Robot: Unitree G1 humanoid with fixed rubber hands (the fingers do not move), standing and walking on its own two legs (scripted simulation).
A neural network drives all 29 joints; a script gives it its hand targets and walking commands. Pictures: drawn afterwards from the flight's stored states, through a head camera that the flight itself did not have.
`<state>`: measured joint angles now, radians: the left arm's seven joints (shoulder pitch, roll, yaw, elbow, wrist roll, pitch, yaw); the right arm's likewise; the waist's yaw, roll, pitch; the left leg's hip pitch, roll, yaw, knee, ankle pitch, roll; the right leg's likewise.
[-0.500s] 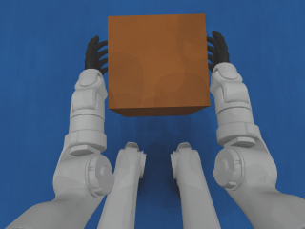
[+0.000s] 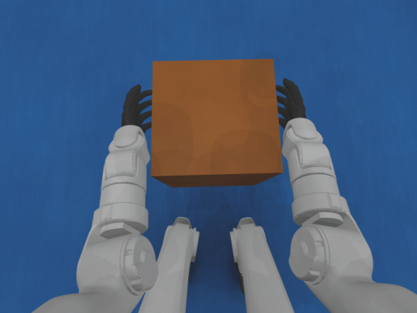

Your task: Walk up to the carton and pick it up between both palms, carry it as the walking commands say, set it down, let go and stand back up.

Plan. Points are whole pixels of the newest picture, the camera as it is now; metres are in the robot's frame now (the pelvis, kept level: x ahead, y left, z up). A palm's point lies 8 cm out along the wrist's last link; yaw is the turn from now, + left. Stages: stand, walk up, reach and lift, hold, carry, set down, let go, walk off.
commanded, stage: reach and lift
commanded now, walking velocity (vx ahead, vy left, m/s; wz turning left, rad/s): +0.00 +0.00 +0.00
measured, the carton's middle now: (213, 135) +0.45 +0.01 -0.12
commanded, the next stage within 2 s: none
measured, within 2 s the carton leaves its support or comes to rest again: neither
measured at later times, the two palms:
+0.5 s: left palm (119, 125) +0.41 +0.16 +0.02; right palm (309, 116) +0.43 -0.14 +0.02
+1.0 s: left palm (96, 119) +0.39 +0.16 +0.09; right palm (330, 109) +0.41 -0.14 +0.09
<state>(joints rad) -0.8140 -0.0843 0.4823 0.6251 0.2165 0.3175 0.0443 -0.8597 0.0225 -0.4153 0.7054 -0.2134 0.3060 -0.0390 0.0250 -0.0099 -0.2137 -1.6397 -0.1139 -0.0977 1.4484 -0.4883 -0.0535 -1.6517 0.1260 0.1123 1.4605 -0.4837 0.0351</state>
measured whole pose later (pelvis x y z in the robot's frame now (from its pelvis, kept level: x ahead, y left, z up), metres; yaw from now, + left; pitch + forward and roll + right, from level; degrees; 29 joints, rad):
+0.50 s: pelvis +0.02 +0.00 +0.07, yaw +0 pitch +33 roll +1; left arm -0.62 -0.12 0.44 0.59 0.23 0.29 0.03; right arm -0.67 0.07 -0.38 0.67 -0.21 0.27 -0.04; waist 0.03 -0.02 -0.22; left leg -1.31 -0.10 -0.12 1.18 -0.44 -0.04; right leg -1.33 0.12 0.13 1.20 -0.43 0.02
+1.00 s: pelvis +0.05 +0.00 +0.13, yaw -1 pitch +24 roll +1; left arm -0.45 -0.16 0.40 0.53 0.25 0.29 0.01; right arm -0.49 0.12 -0.36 0.60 -0.23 0.28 -0.02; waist 0.04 -0.01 -0.18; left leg -0.93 -0.08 -0.12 0.85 -0.34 -0.03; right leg -0.95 0.10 0.15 0.87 -0.34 0.01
